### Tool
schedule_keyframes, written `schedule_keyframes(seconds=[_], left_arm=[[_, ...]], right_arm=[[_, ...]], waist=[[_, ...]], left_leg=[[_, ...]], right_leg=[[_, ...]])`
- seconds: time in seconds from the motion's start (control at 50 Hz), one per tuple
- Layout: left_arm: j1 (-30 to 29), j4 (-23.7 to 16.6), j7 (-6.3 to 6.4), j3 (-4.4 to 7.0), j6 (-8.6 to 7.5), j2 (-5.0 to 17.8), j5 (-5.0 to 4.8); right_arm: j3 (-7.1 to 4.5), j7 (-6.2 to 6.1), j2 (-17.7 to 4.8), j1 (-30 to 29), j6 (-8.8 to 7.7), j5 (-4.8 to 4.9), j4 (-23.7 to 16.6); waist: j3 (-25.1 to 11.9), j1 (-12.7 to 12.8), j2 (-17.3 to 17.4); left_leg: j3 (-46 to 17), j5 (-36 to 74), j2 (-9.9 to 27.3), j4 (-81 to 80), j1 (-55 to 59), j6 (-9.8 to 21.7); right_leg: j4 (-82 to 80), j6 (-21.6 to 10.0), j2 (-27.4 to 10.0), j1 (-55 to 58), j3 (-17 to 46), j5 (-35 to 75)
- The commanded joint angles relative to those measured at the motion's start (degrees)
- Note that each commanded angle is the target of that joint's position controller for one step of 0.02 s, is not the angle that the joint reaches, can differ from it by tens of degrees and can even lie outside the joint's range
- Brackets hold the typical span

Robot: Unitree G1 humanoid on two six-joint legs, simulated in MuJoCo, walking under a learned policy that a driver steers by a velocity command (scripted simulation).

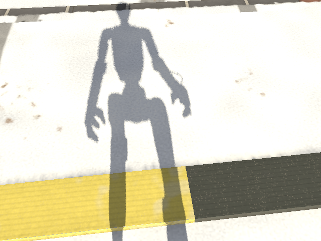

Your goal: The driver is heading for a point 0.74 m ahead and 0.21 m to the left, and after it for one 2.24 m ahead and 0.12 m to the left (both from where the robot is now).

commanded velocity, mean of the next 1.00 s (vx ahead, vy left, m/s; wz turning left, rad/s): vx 0.50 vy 0.00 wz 0.06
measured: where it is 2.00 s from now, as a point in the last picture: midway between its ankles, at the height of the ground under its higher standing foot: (152, 172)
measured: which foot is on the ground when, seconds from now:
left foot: up 0.00-0.26, down 0.28-0.84, up 0.86-1.00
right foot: down 0.00-0.28, up 0.30-0.78, down 0.80-1.00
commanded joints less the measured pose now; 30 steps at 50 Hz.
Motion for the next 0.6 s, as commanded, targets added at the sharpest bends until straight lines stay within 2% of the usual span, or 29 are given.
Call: schedule_keyframes(seconds=[0.02, 0.1, 0.16, 0.2, 0.24, 0.26, 0.28, 0.3, 0.32, 0.34, 0.36, 0.38, 0.4, 0.42, 0.46, 0.52, 0.6], left_arm=[[-1.17, -2.94, 0.81, 1.23, -0.75, 7.93, -0.26], [3.18, -1.06, 0.95, 1.25, -0.72, 8.69, -0.72], [6.21, 0.5, 1.04, 1.47, 0.03, 8.96, -0.78], [6.83, 1.14, 1.35, 1.77, 0.6, 9.45, -0.86], [5.16, 0.94, 1.56, 2.16, 1.05, 10.57, -0.95], [3.77, 0.65, 1.62, 2.18, 1.26, 10.71, -1.18], [2.38, -0.06, 1.58, 1.74, 1.34, 9.63, -1.07], [2.34, -1.76, 1.53, 0.89, 1.02, 7.81, 0.18], [9.3, -1.34, 0.7, -1.03, -0.44, 0.65, -0.56], [4.98, -1.05, 0.41, 0.32, -1.55, 6.52, -1.86], [-0.25, -2.78, 0.31, 0.95, -2.09, 8.71, -2.71], [-2.86, -3.26, 0.79, 1.1, -1.99, 8.5, -2.52], [-3.9, -3.41, 1.24, 1.56, -1.47, 7.98, -1.61], [-2.52, -3.27, 1.39, 1.7, -0.66, 6.94, -1.37], [-1.24, -3.05, 1.62, 1.58, 0.58, 4.55, -1.27], [-6.78, -5.14, 1.69, 1.74, 1.31, 4.82, -0.63], [-11.95, -6.45, 0.95, 1.38, 1.55, 3.99, -0.35]], right_arm=[[-0.09, 0.4, -1.43, -1.96, -0.14, -0.24, -2.93], [0.72, 1.3, -1.13, -10.03, -0.19, 0.33, -5.09], [1.31, 2.1, -1.25, -14.23, -0.4, 0.69, -6.65], [1.44, 2.78, -1.89, -15.63, -0.88, 0.9, -7.72], [0.75, 2.98, -3.82, -11.8, -1.28, 0.76, -7.09], [-0.19, 2.86, -5.49, -5.69, -1.41, 0.49, -5.3], [-1.65, 2.53, -8.4, 4.78, -1.4, 0.22, -2.0], [-2.86, 1.83, -13.31, 16.18, -1.2, -0.49, 0.19], [-2.54, 2.25, -14.3, 17.23, -0.97, -0.58, 0.84], [-1.22, 2.24, -9.35, 15.71, -0.85, -0.06, 0.33], [-0.51, 2.07, -6.94, 10.32, -0.94, 0.16, -0.85], [0.09, 2.22, -5.57, 5.63, -1.07, -0.17, -1.93], [0.48, 2.44, -4.21, 3.29, -1.26, -0.72, -2.15], [0.89, 2.57, -3.23, 2.74, -1.46, -1.19, -1.84], [0.89, 2.51, -3.62, 4.57, -1.55, -0.99, -0.72], [0.5, 1.49, -5.95, 8.18, -1.44, -1.01, 0.36], [1.08, 0.62, -5.39, 12.44, -0.52, -0.97, 1.47]], waist=[[0.57, -1.59, -5.09], [2.99, 0.97, -5.13], [4.33, 2.36, -5.29], [4.75, 1.93, -5.75], [2.17, -0.98, -7.21], [-1.56, -4.42, -7.6], [-7.56, -8.88, -6.7], [-16.61, -11.79, 1.37], [-22.96, -7.26, 15.25], [-19.11, -9.01, 9.11], [-11.29, -8.12, 6.66], [-6.98, -6.0, 1.24], [-3.83, -4.34, 0.27], [-3.24, -2.45, 1.51], [-2.05, -1.3, 2.53], [0.44, -2.08, 1.34], [1.46, -3.38, 1.7]], left_leg=[[0.12, 9.85, 0.01, -9.05, -0.54, -0.65], [1.75, 14.32, -2.15, -19.01, 1.31, -0.48], [2.14, 10.44, -3.03, -22.21, -0.77, 0.08], [2.46, 6.17, -3.61, -23.93, -0.06, 1.2], [4.23, 2.11, -6.03, -25.85, 8.15, 2.78], [5.96, 2.45, -8.08, -27.18, 17.35, 3.98], [5.02, 4.76, -7.56, -26.64, 32.39, 5.9], [-9.95, 7.89, 5.23, -25.23, 51.33, 9.97], [-35.86, -0.64, 16.18, -32.74, 66.23, 18.48], [-35.57, -7.55, 13.73, -35.64, 62.89, 16.04], [-26.98, -6.35, 11.88, -37.09, 54.77, 13.77], [-20.92, -2.45, 9.74, -39.14, 45.55, 12.52], [-17.0, 0.45, 7.92, -41.15, 38.33, 11.99], [-14.35, 1.49, 6.55, -42.93, 34.17, 11.5], [-11.19, 3.48, 5.62, -45.26, 30.63, 11.91], [-8.32, 6.97, 5.54, -47.1, 30.87, 12.21], [-4.52, 9.53, 4.24, -46.63, 33.3, 10.52]], right_leg=[[-7.19, -7.08, -14.72, 0.1, 8.81, 14.81], [-7.68, -6.13, -14.7, 3.1, 7.36, 11.22], [-5.03, -6.47, -17.11, 9.97, 7.81, 12.36], [-2.48, -6.08, -18.7, 12.88, 8.21, 16.07], [2.62, -4.92, -18.61, 13.51, 7.45, 29.19], [8.98, -3.95, -17.06, 12.55, 5.92, 38.64], [20.29, -2.27, -14.1, 6.66, 3.83, 39.69], [39.99, 0.08, -9.84, -7.6, 1.0, 18.21], [56.45, 2.73, -0.36, -28.23, 4.97, -23.56], [62.56, 1.75, -3.49, -34.27, 10.7, -24.14], [62.7, 1.1, -6.3, -37.25, 8.9, -18.9], [60.04, 1.22, -9.27, -34.76, 7.19, -13.42], [56.91, 1.45, -10.77, -32.19, 6.79, -10.42], [55.07, 1.4, -12.1, -28.81, 7.19, -8.48], [52.11, 2.01, -12.76, -27.59, 6.52, -7.24], [45.46, 3.84, -13.23, -33.58, 5.86, -0.13], [38.79, 4.69, -12.46, -36.82, 4.67, 9.37]])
